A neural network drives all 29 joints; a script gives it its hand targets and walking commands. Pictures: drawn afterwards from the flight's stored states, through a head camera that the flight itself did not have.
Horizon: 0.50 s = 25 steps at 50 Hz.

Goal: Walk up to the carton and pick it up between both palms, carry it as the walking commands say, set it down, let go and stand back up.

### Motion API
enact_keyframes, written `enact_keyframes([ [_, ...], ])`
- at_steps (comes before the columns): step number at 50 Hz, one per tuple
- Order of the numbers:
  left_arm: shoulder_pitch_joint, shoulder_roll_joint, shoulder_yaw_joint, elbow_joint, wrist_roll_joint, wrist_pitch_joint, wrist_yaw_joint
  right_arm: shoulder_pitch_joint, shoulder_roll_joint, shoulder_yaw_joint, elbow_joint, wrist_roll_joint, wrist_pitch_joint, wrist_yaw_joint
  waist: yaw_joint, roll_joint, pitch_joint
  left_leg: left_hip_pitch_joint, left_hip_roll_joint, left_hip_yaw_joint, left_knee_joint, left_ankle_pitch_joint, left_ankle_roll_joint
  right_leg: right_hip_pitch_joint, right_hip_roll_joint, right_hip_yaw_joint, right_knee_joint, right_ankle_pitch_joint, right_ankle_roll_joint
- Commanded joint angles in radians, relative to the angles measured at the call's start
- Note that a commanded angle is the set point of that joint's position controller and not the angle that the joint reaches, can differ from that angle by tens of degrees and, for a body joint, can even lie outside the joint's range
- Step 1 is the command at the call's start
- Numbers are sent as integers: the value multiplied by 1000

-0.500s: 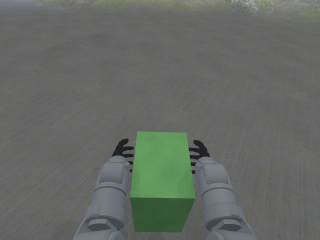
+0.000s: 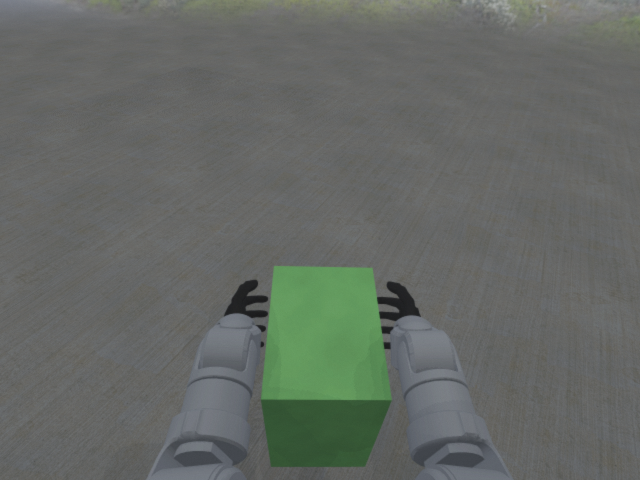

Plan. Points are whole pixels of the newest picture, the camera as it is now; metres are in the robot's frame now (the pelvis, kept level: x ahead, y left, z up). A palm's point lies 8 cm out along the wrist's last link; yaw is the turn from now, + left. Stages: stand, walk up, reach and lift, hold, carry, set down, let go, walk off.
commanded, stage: hold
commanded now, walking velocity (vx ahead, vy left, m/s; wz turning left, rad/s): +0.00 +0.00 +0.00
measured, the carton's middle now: (320, 369) +0.31 +0.00 -0.03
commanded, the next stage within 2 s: carry in 0.20 s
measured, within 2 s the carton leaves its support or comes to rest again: neither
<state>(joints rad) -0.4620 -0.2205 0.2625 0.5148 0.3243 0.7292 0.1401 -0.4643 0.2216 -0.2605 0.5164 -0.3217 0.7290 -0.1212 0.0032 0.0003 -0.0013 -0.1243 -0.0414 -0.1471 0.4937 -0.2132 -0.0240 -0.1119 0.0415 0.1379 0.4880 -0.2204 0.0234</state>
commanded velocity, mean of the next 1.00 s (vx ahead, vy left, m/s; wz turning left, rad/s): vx -0.21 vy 0.00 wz -0.50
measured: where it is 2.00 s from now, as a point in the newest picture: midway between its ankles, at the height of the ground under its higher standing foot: outside the picture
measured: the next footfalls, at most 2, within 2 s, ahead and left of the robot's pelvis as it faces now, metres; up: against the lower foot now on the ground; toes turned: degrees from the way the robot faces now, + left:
left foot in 0.70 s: +0.00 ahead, +0.11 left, +0.00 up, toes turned -4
right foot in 1.00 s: -0.18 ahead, -0.11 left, +0.00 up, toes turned -27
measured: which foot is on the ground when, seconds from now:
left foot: down 0.00-0.56, up 0.58-0.68, down 0.70-1.00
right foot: down 0.00-0.72, up 0.74-0.98, down 1.00-1.00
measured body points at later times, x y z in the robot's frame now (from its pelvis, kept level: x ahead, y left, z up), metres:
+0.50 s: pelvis -0.04 +0.00 -0.03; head -0.03 +0.00 +0.42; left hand +0.31 +0.10 +0.06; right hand +0.30 -0.13 +0.06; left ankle +0.05 +0.13 -0.74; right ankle +0.04 -0.13 -0.74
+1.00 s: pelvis -0.16 +0.01 -0.02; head -0.16 +0.01 +0.43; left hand +0.17 +0.04 +0.08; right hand +0.10 -0.19 +0.08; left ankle -0.04 +0.11 -0.74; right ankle -0.21 -0.09 -0.74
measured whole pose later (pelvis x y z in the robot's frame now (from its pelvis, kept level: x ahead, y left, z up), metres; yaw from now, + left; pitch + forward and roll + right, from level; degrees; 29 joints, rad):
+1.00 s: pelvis -0.16 +0.01 -0.02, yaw -19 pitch +4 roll -1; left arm -0.34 -0.18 0.05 -0.20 0.04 1.15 0.29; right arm -0.31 0.17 -0.03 -0.21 -0.06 1.15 -0.27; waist 0.05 0.03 -0.08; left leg -0.54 0.18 0.19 0.68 -0.20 0.00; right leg -0.36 -0.02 -0.13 0.65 -0.36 0.01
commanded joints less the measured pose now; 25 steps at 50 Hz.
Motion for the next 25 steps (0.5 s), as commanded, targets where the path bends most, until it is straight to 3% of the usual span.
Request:
enact_keyframes([
  [1, -548, -1121, -446, -15, -287, -46, -277, -526, 1119, 434, -8, 274, -51, 259, -1, 5, -245, 40, -37, 66, -91, 44, 4, 29, 36, -62, -92, 44, -12],
  [9, -550, -1120, -442, -17, -287, -43, -279, -524, 1117, 431, -5, 273, -49, 263, -3, 6, -243, 37, -37, 65, -94, 38, 3, 27, 37, -62, -94, 40, -13],
  [10, -624, -1056, -456, -76, -297, -34, -275, -586, 1076, 425, -20, 294, -33, 268, -4, 3, -160, -201, 102, -42, -91, -210, 13, -160, -123, 6, -80, -216, -28],
  [11, -617, -1065, -455, -76, -310, -31, -269, -583, 1081, 443, -46, 303, -30, 260, -7, 17, -181, -189, 128, -56, -90, -201, 13, -200, -130, 31, -71, -217, -30],
  [13, -588, -1053, -480, -91, -335, -16, -260, -544, 1073, 459, -69, 307, -17, 241, 0, 13, -272, -184, 149, -34, -32, -67, 25, -213, -134, 10, -8, -58, -34],
  [16, -590, -1069, -592, -242, -422, 10, -236, -530, 1084, 551, -224, 364, 8, 199, 0, -8, -409, -128, 167, 20, 104, 280, 39, -214, -158, 21, 107, 317, -46],
  [19, -487, -1048, -703, -420, -480, 74, -194, -435, 1073, 654, -372, 434, 71, 145, -3, 0, -498, -113, 193, 27, 186, 449, 69, -230, -158, 38, 200, 477, -51],
  [22, -357, -1008, -738, -531, -491, 157, -148, -289, 1027, 691, -492, 456, 150, 92, -6, 59, -507, -126, 235, -1, 169, 467, 96, -273, -105, -2, 234, 331, -45],
  [25, -299, -991, -746, -648, -509, 217, -106, -258, 1000, 710, -626, 484, 209, 49, 0, 116, -486, -177, 262, -5, 130, 353, 105, -292, -54, -46, 217, 98, -48],
])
